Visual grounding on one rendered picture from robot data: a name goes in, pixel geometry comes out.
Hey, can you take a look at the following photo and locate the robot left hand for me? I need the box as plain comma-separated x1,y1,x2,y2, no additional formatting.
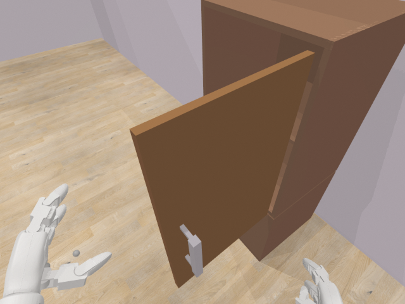
3,184,112,298

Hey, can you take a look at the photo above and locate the handle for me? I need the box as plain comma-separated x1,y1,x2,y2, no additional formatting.
180,224,203,278

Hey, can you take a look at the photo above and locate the robot right hand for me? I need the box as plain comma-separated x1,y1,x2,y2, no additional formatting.
296,258,343,304

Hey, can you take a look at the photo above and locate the cupboard door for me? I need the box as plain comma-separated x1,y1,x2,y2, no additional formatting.
130,50,315,288

